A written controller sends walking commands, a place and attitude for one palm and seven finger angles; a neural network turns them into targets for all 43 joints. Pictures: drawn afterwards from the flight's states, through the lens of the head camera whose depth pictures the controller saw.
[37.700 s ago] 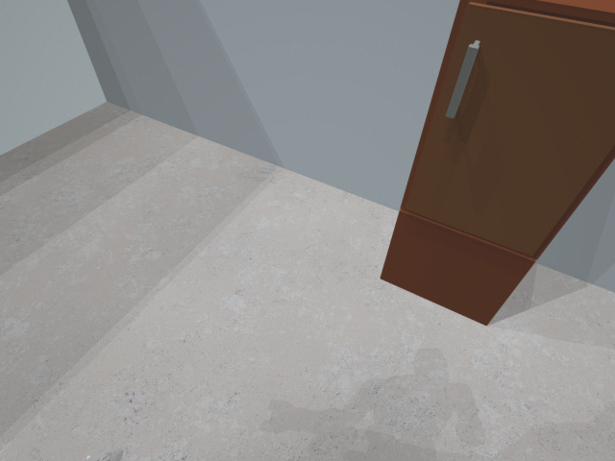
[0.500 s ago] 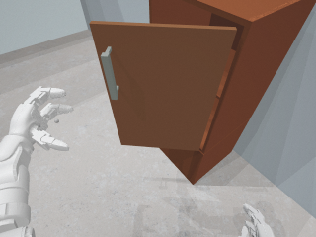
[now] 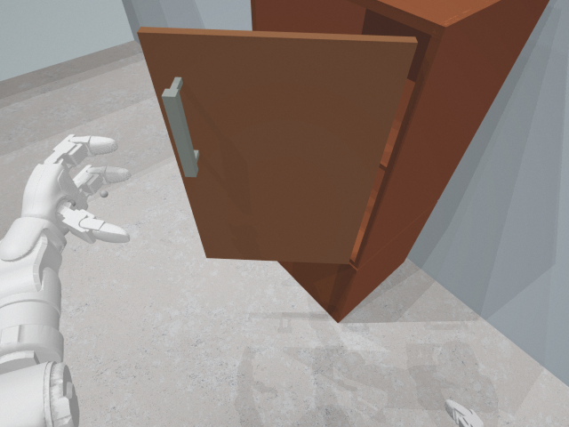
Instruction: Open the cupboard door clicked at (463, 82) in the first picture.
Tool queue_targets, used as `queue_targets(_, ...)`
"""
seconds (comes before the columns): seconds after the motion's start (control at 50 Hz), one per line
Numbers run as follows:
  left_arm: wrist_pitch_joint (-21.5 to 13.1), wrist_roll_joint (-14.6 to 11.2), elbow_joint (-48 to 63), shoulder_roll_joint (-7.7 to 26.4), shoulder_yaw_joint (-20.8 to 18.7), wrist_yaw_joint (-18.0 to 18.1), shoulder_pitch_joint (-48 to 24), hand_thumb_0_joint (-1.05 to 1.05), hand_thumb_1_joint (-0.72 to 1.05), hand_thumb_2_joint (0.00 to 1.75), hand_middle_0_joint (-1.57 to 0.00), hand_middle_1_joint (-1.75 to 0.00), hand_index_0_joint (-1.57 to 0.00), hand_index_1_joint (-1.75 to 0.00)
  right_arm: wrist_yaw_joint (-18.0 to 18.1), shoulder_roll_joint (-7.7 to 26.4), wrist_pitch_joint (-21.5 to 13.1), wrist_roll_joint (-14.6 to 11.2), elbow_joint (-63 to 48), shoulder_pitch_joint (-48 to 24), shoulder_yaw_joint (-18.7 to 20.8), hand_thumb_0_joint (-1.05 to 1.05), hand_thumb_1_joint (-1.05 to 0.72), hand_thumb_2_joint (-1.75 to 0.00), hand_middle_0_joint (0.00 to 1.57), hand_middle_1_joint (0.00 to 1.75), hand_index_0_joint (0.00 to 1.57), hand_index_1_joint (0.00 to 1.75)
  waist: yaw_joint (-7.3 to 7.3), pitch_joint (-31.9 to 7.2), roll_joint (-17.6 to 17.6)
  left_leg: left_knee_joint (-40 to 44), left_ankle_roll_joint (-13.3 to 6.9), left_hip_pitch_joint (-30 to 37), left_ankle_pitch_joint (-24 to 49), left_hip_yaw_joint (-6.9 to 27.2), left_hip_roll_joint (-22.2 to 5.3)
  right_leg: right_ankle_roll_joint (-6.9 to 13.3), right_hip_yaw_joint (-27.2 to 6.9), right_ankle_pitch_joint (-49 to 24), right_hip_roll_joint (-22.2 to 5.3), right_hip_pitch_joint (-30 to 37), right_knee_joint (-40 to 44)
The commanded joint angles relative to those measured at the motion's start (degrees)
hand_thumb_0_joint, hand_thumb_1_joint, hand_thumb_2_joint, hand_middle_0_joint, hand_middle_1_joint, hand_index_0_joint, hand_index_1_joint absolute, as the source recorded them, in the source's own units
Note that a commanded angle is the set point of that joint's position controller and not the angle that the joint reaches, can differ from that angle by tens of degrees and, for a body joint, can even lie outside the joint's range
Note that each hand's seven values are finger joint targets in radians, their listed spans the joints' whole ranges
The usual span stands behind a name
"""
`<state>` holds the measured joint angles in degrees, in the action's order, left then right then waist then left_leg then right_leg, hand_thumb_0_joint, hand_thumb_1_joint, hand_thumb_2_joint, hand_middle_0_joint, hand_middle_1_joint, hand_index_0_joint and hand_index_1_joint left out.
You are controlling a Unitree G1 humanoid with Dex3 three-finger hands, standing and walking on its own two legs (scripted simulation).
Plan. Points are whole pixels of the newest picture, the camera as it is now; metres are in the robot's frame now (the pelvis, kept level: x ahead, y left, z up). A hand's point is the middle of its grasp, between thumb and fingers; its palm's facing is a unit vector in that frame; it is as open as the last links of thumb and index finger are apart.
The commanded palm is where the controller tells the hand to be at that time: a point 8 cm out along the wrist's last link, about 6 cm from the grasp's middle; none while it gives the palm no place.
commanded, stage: move the hooked fingers beside the handle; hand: left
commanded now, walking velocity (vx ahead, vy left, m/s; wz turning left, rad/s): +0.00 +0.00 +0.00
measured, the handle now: (184, 130) +0.54 +0.18 +0.11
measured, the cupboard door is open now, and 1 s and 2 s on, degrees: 47 47 47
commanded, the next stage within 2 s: slide the fingers in behind the handle in 1.96 s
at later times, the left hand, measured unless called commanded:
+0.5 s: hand (135, 158) +0.47 +0.24 +0.12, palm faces -0.03 -1.00 +0.00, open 14.0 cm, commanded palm +0.45 +0.29 +0.12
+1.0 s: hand (139, 149) +0.49 +0.24 +0.11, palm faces -0.02 -1.00 +0.02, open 14.0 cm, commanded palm +0.47 +0.29 +0.11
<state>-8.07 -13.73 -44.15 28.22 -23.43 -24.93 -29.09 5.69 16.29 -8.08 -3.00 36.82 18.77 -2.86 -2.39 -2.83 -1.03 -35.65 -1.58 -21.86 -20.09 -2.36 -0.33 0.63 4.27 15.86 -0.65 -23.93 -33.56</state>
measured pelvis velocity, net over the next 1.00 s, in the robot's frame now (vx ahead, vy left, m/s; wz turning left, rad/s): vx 0.01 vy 0.01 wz -0.03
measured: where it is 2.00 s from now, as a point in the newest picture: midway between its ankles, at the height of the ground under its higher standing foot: outside the picture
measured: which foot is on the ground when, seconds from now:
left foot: down 0.00-1.00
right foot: down 0.00-1.00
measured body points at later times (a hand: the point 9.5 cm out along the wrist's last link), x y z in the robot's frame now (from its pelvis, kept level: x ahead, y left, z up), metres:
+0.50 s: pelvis +0.00 +0.01 -0.01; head +0.07 +0.02 +0.44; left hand +0.46 +0.29 +0.12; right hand +0.03 -0.26 -0.12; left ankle -0.02 +0.10 -0.73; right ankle +0.01 -0.11 -0.73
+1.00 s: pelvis +0.01 +0.01 -0.01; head +0.10 +0.02 +0.43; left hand +0.49 +0.30 +0.11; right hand +0.00 -0.27 -0.12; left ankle -0.02 +0.10 -0.73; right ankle +0.01 -0.11 -0.73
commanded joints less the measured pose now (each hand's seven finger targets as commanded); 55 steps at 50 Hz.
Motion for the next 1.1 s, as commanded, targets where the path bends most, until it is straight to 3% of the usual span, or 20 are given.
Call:
queue_targets(0.0, -5.3, -0.6, 7.4, 18.5, -3.9, -0.2, -27.3, 0.00, -0.50, 0.30, -0.30, -1.20, -0.30, -1.20, 0.7, 9.3, -1.7, -0.1, -5.7, 1.9, 3.5, 0.00, -0.90, -0.90, 0.20, 0.30, 0.20, 0.30, -1.10, -15.9, -2.8, 3.5, 0.0, 4.6, 17.0, 3.2, 0.0, 1.0, -2.6, -15.3, 0.5, 6.4, 1.9)
queue_targets(0.1, -6.8, 0.0, 1.9, 20.2, -4.1, -1.3, -30.1, 0.00, -0.50, 0.30, -0.30, -1.20, -0.30, -1.20, 0.3, 9.8, -0.4, 0.0, -5.2, 3.6, 3.7, 0.00, -0.90, -0.90, 0.20, 0.30, 0.20, 0.30, -1.56, -18.1, -2.9, 2.3, 0.1, 3.9, 18.8, 3.2, 0.0, 0.9, -2.7, -17.3, 0.6, 6.1, 0.8)
queue_targets(0.14, -6.9, 0.2, -1.0, 19.7, -3.2, -1.7, -31.6, 0.00, -0.50, 0.30, -0.30, -1.20, -0.30, -1.20, 0.2, 10.0, 0.1, 0.0, -5.1, 3.8, 3.6, 0.00, -0.90, -0.90, 0.20, 0.30, 0.20, 0.30, -1.91, -16.7, -3.4, 2.1, 0.2, 2.7, 17.7, 3.4, 0.0, 1.1, -2.5, -15.9, 0.6, 4.3, 0.7)
queue_targets(0.24, -8.6, 0.8, -0.3, 17.6, -0.4, -1.4, -37.4, 0.00, -0.50, 0.30, -0.30, -1.20, -0.30, -1.20, -0.1, 9.9, 1.1, 0.3, -4.8, 5.3, 3.9, 0.00, -0.90, -0.90, 0.20, 0.30, 0.20, 0.30, -2.94, -19.4, -6.8, 1.2, 0.7, 6.3, 20.8, 4.3, -0.5, 1.1, -2.2, -15.3, 0.9, 1.0, 0.1)
queue_targets(0.26, -9.0, 0.6, -0.4, 18.6, -1.5, -1.0, -38.2, 0.00, -0.50, 0.30, -0.30, -1.20, -0.30, -1.20, -0.1, 10.1, 1.3, 0.5, -4.4, 6.0, 4.1, 0.00, -0.90, -0.90, 0.20, 0.30, 0.20, 0.30, -3.12, -20.1, -4.5, 1.1, 0.8, 6.4, 21.2, 4.8, -0.7, 1.0, -1.9, -15.3, 1.0, 0.9, -0.1)
queue_targets(0.32, -9.0, 0.7, -3.6, 18.1, -1.3, -0.1, -40.2, 0.00, -0.50, 0.30, -0.30, -1.20, -0.30, -1.20, -0.2, 10.2, 2.1, 0.6, -3.5, 7.0, 4.1, 0.00, -0.90, -0.90, 0.20, 0.30, 0.20, 0.30, -3.65, -19.8, -4.0, 0.9, 0.8, 5.8, 21.2, 4.8, -0.8, 0.8, -1.9, -15.1, 1.2, -0.1, -0.2)
queue_targets(0.46, -9.9, 4.1, -7.6, 22.4, -3.3, 2.5, -43.5, 0.00, -0.50, 0.30, -0.30, -1.20, -0.30, -1.20, -1.0, 10.4, 4.1, 1.2, -3.0, 9.5, 4.1, 0.00, -0.90, -0.90, 0.20, 0.30, 0.20, 0.30, -3.77, -21.1, -5.4, 0.0, 1.0, 3.8, 23.2, 4.9, -0.9, 0.8, -2.1, -16.2, 1.1, -0.3, -1.4)
queue_targets(0.48, -10.2, 3.9, -8.3, 23.6, -4.2, 2.6, -43.2, 0.00, -0.50, 0.30, -0.30, -1.20, -0.30, -1.20, -1.1, 10.6, 4.5, 1.3, -3.1, 10.1, 4.2, 0.00, -0.90, -0.90, 0.20, 0.30, 0.20, 0.30, -3.84, -21.9, -2.5, -0.4, 0.6, 3.1, 23.9, 4.6, -1.1, 0.7, -2.2, -17.3, 1.3, 1.0, -1.6)
queue_targets(0.5, -10.7, 4.4, -7.9, 25.1, -5.0, 2.6, -44.9, 0.00, -0.50, 0.30, -0.30, -1.20, -0.30, -1.20, -1.1, 10.7, 4.8, 1.3, -3.2, 10.3, 4.1, 0.00, -0.90, -0.90, 0.20, 0.30, 0.20, 0.30, -3.89, -22.7, -4.2, -0.3, 0.8, 3.4, 24.7, 4.7, -1.1, 0.6, -2.3, -17.6, 1.5, 1.0, -1.8)
queue_targets(0.56, -11.6, 4.4, -7.7, 22.9, -3.5, 2.4, -46.9, 0.00, -0.50, 0.30, -0.30, -1.20, -0.30, -1.20, -1.4, 10.5, 5.4, 1.5, -2.9, 11.2, 4.4, 0.00, -0.90, -0.90, 0.20, 0.30, 0.20, 0.30, -4.77, -24.9, -5.7, -1.3, 1.1, 6.0, 27.4, 5.0, -1.4, 0.5, -2.3, -18.3, 1.6, -0.6, -2.0)
queue_targets(0.6, -11.7, 4.3, -8.5, 24.6, -4.9, 1.9, -46.5, 0.00, -0.50, 0.30, -0.30, -1.20, -0.30, -1.20, -1.5, 10.6, 6.0, 1.6, -2.6, 12.1, 4.5, 0.00, -0.90, -0.90, 0.20, 0.30, 0.20, 0.30, -4.47, -26.0, -6.2, -1.8, 1.1, 6.3, 30.3, 4.8, -1.6, 0.5, -2.4, -20.2, 1.9, 0.1, -2.2)
queue_targets(0.68, -10.1, 4.5, -13.7, 23.1, -3.2, 1.2, -46.5, 0.00, -0.50, 0.30, -0.30, -1.20, -0.30, -1.20, -1.6, 10.7, 7.1, 1.5, -2.5, 12.8, 4.4, 0.00, -0.90, -0.90, 0.20, 0.30, 0.20, 0.30, -5.69, -21.2, -4.7, -1.9, 0.2, 2.0, 26.3, 4.0, -1.3, 0.5, -2.3, -19.5, 1.9, -1.1, -1.8)
queue_targets(0.7, -9.9, 5.0, -14.0, 25.7, -5.0, 1.3, -46.4, 0.00, -0.50, 0.30, -0.30, -1.20, -0.30, -1.20, -1.6, 11.0, 7.5, 1.6, -2.5, 13.3, 4.3, 0.00, -0.90, -0.90, 0.20, 0.30, 0.20, 0.30, -5.11, -22.2, -4.8, -1.8, 0.2, 1.4, 26.2, 3.9, -1.3, 0.4, -2.6, -19.9, 1.9, -0.3, -1.9)
queue_targets(0.72, -9.5, 5.5, -14.8, 25.1, -3.8, 1.1, -46.4, 0.00, -0.50, 0.30, -0.30, -1.20, -0.30, -1.20, -1.7, 10.9, 7.8, 1.5, -2.7, 13.1, 4.3, 0.00, -0.90, -0.90, 0.20, 0.30, 0.20, 0.30, -5.52, -21.1, -5.4, -1.8, 0.2, 0.7, 25.1, 3.9, -1.2, 0.5, -2.6, -19.3, 1.9, -0.9, -1.9)
queue_targets(0.8, -10.9, 4.9, -10.4, 25.4, -5.2, 1.0, -43.4, 0.00, -0.50, 0.30, -0.30, -1.20, -0.30, -1.20, -2.1, 10.7, 8.5, 1.8, -4.0, 13.6, 4.6, 0.00, -0.90, -0.90, 0.20, 0.30, 0.20, 0.30, -4.08, -27.0, -6.7, -2.7, 0.4, 3.9, 30.2, 3.8, -1.4, 0.5, -2.7, -22.0, 2.1, 0.8, -2.7)
queue_targets(0.88, -11.3, 3.4, -9.9, 23.7, -4.3, 0.5, -44.3, 0.00, -0.50, 0.30, -0.30, -1.20, -0.30, -1.20, -2.1, 10.6, 9.2, 1.6, -4.3, 13.3, 4.7, 0.00, -0.90, -0.90, 0.20, 0.30, 0.20, 0.30, -5.07, -24.8, -4.1, -2.7, -0.1, 2.5, 27.9, 3.5, -1.5, 0.5, -2.4, -21.7, 2.4, 0.8, -2.4)
queue_targets(0.94, -10.7, 4.4, -11.2, 26.5, -5.7, 0.7, -46.1, 0.00, -0.50, 0.30, -0.30, -1.20, -0.30, -1.20, -1.8, 10.9, 9.5, 1.4, -3.9, 13.2, 4.6, 0.00, -0.90, -0.90, 0.20, 0.30, 0.20, 0.30, -5.37, -22.7, -4.8, -2.2, -0.4, 0.4, 23.6, 3.5, -1.1, 0.4, -2.8, -19.6, 2.2, 0.2, -1.9)
queue_targets(0.98, -11.1, 4.8, -8.7, 28.1, -6.4, 1.2, -46.5, 0.00, -0.50, 0.30, -0.30, -1.20, -0.30, -1.20, -1.7, 10.7, 9.6, 1.4, -4.3, 13.1, 4.6, 0.00, -0.90, -0.90, 0.20, 0.30, 0.20, 0.30, -4.89, -24.4, -7.3, -2.5, -0.3, 1.9, 25.4, 3.4, -1.1, 0.6, -2.8, -20.6, 2.0, 0.8, -2.4)
queue_targets(1.0, -11.4, 5.2, -7.0, 25.8, -4.1, 1.1, -47.7, 0.00, -0.50, 0.30, -0.30, -1.20, -0.30, -1.20, -1.8, 10.3, 9.6, 1.4, -4.3, 12.8, 4.5, 0.00, -0.90, -0.90, 0.20, 0.30, 0.20, 0.30, -5.32, -25.8, -10.4, -2.6, 0.0, 4.3, 26.9, 3.6, -1.1, 0.5, -2.9, -20.3, 2.2, -0.5, -2.4)
queue_targets(1.08, -11.9, 3.7, -6.0, 21.5, -2.1, 1.1, -46.7, 0.00, -0.50, 0.30, -0.30, -1.20, -0.30, -1.20, -2.1, 10.0, 9.3, 1.5, -3.9, 12.6, 4.6, 0.00, -0.90, -0.90, 0.20, 0.30, 0.20, 0.30, -5.84, -26.4, -10.2, -3.5, 0.6, 8.0, 31.3, 4.4, -1.9, 0.6, -2.2, -20.3, 2.5, -2.5, -2.3)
